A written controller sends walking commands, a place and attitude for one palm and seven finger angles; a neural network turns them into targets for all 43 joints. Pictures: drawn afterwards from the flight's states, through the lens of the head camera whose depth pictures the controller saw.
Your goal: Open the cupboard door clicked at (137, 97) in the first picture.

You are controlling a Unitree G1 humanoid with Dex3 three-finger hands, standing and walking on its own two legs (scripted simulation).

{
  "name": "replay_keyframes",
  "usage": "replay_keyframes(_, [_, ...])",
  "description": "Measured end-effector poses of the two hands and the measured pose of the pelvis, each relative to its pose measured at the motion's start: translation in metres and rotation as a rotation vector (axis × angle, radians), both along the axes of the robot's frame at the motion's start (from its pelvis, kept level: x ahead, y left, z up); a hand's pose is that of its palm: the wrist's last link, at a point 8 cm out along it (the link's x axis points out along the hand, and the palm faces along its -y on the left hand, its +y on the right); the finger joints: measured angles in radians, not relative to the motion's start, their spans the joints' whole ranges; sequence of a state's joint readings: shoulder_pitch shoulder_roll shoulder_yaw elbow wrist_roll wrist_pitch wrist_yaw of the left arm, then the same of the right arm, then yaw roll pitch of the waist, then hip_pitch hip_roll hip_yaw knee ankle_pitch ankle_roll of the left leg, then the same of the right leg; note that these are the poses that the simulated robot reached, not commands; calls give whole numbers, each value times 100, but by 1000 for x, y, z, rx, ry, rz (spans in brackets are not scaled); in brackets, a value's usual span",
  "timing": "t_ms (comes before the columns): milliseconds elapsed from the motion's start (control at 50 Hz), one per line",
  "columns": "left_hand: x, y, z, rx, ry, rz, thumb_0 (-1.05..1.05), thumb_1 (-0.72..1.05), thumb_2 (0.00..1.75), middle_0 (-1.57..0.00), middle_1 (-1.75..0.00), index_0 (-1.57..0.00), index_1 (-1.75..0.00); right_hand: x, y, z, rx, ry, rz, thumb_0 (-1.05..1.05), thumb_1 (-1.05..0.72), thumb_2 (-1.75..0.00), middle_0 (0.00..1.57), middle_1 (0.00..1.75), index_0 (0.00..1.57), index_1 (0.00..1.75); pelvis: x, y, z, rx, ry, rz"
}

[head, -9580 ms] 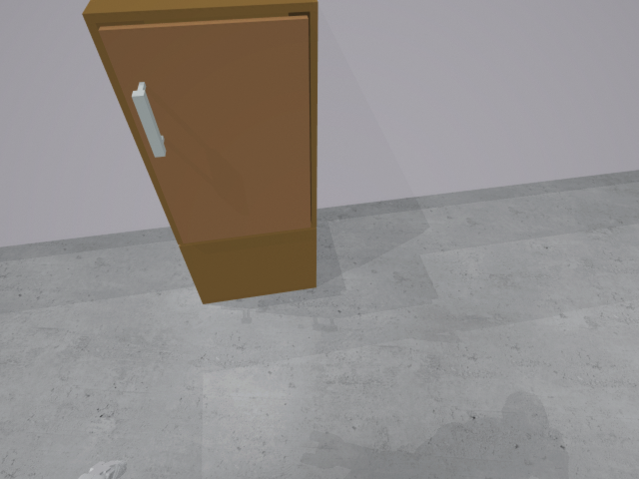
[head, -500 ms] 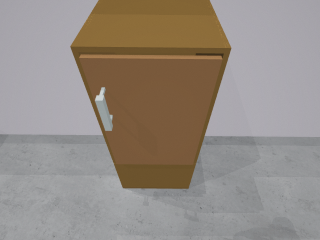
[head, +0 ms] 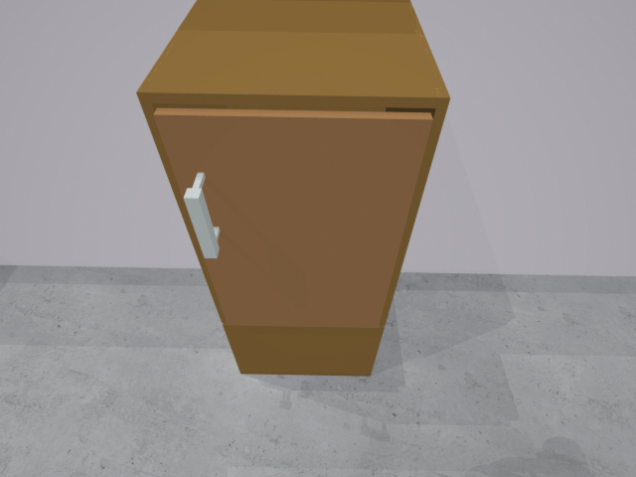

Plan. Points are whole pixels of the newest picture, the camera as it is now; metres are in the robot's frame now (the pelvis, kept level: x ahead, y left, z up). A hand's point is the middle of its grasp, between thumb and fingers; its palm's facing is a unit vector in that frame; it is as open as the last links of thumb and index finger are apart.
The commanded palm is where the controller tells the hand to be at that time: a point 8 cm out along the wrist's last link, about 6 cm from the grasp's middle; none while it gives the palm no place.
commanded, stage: shuffle to correct the standing spot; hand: left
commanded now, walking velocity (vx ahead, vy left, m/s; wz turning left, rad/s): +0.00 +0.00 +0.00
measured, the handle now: (205, 216) +0.49 +0.22 +0.02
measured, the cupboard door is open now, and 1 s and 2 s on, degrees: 0 0 0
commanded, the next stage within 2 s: come to a stop and stand still in 0.06 s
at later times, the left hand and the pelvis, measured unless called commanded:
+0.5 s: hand out of the picture -0.01 +0.18 -0.17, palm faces +0.02 -0.98 -0.21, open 7.4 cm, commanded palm none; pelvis -0.03 +0.00 +0.00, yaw +0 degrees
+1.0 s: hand out of the picture +0.00 +0.22 -0.17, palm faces +0.00 -0.98 -0.22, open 7.4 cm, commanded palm none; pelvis -0.03 +0.04 +0.00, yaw +0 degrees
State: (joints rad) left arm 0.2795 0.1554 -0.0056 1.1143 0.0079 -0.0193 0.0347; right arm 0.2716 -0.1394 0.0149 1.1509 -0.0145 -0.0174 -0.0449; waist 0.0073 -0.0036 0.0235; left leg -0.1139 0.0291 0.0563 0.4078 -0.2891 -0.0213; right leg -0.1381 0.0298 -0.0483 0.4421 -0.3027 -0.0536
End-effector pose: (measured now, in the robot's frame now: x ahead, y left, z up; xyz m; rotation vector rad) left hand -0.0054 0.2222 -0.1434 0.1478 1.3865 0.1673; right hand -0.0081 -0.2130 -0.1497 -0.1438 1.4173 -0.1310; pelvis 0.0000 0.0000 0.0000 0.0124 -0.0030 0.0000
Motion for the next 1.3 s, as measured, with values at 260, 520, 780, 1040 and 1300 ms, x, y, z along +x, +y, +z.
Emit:
replay_keyframes(260, [-7,0,1,14,-12,-5,1,92,90,-20,-30,-20,-30,-7,-7,1,-10,-17,-14,1,-92,-90,20,30,20,30,-16,-3,0,6,3,-10])
replay_keyframes(520, [-9,10,4,13,-61,-25,0,91,90,-20,-30,-20,-30,-18,-11,6,-19,-44,7,1,-91,-90,20,30,20,30,-32,0,2,-1,-11,-2])
replay_keyframes(780, [-12,34,4,30,-60,-57,0,91,90,-20,-30,-20,-30,-20,10,0,-4,-97,5,1,-91,-90,20,30,19,30,-38,24,-4,-17,-7,2])
replay_keyframes(1040, [-2,46,3,17,-47,-47,0,91,90,-20,-30,-20,-30,-21,35,-1,11,-47,19,1,-92,-90,20,30,20,30,-28,40,-2,-3,-3,-8])
replay_keyframes(1300, [3,44,-1,2,-15,-41,0,91,90,-20,-30,-20,-30,1,29,3,-20,-63,17,1,-91,-90,20,30,20,30,-17,40,-1,-3,-6,-14])
